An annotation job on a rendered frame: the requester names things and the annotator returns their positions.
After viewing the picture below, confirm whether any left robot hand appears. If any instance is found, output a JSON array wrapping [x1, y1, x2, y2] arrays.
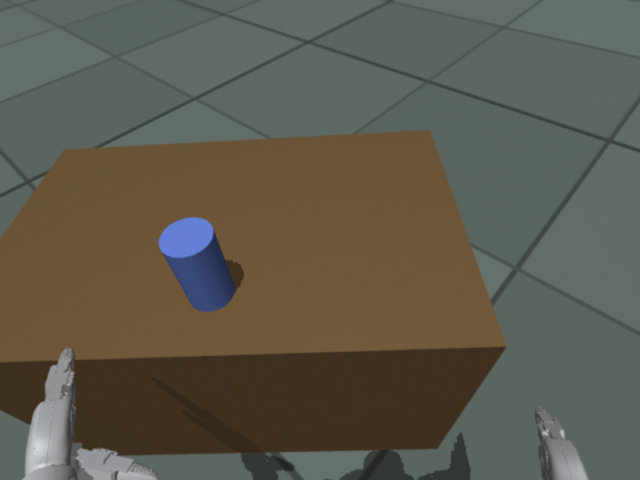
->
[[25, 347, 159, 480]]

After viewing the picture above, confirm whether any can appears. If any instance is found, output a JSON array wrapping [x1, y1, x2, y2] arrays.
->
[[159, 217, 235, 312]]

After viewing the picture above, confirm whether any right robot hand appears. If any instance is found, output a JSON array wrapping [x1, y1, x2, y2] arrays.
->
[[535, 407, 589, 480]]

